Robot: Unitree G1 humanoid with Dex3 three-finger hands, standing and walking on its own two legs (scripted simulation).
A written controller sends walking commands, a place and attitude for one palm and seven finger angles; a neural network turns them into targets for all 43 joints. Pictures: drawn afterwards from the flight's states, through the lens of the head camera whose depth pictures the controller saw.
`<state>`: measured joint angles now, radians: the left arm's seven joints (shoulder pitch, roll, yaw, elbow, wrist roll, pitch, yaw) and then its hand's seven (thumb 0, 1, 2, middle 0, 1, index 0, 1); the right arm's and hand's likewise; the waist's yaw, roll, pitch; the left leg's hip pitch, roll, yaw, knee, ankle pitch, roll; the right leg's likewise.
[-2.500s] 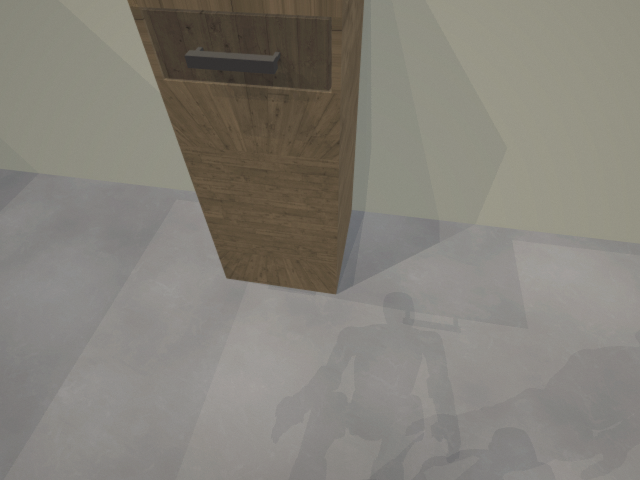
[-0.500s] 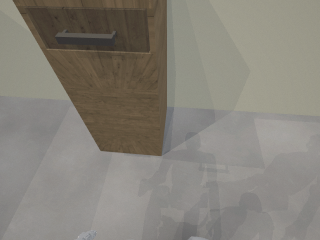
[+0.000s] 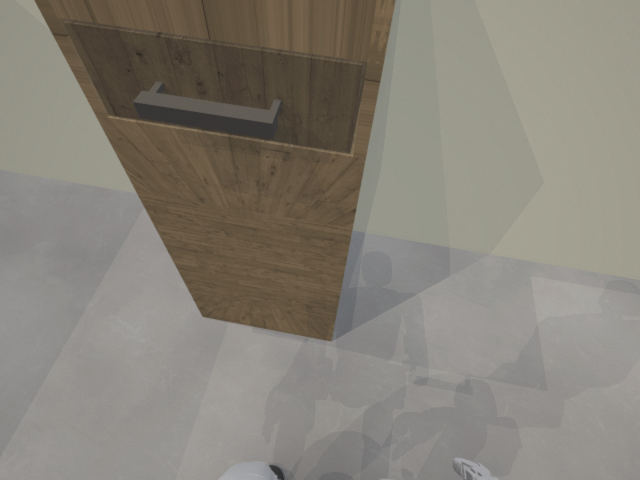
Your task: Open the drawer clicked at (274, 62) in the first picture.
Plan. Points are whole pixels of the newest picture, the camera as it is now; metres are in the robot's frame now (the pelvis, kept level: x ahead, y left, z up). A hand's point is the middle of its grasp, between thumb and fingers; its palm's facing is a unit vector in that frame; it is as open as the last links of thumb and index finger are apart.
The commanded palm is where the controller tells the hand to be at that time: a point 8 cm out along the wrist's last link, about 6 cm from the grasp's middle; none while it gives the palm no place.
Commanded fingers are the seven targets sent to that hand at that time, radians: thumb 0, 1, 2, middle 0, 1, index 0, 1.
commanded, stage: come to a stop and stand still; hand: left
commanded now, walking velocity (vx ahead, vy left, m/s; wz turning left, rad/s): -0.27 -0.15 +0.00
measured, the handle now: (212, 105) +0.54 +0.21 +0.13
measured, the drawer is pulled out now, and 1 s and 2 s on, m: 0.00 0.00 0.00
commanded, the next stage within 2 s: look again from close up in 1.14 s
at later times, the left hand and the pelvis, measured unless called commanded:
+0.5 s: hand out of the picture +0.06 +0.10 -0.17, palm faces -0.02 -0.98 -0.21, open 7.3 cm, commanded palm none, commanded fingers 0.00 0.90 0.90 -0.20 -0.30 -0.20 -0.30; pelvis -0.02 -0.08 +0.00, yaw -1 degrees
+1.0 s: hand out of the picture -0.02 +0.07 -0.17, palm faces +0.04 -0.98 -0.20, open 7.3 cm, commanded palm none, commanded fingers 0.00 0.90 0.90 -0.20 -0.30 -0.20 -0.30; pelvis -0.02 -0.10 +0.01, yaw +0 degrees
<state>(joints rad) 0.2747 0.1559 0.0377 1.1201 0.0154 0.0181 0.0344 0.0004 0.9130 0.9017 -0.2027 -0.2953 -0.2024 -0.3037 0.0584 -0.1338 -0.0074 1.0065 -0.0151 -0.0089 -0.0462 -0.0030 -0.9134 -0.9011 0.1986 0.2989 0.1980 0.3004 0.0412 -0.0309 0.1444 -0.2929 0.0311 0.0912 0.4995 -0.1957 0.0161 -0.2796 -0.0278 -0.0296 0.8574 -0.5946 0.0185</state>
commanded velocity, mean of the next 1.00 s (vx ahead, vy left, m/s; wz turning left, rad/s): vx -0.02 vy -0.01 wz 0.00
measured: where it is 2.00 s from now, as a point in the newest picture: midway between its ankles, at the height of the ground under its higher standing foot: outside the picture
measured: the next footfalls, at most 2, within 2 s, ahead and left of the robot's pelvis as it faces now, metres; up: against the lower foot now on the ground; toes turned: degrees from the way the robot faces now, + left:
right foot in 0.26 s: +0.03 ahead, -0.19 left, +0.00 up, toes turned -3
left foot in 0.52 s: -0.01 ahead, +0.03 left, +0.00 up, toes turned +1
